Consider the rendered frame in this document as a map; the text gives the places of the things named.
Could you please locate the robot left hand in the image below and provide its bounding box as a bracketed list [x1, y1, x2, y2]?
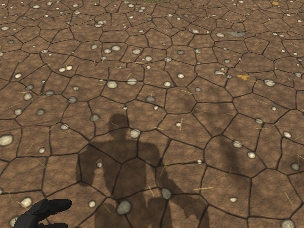
[13, 199, 72, 228]

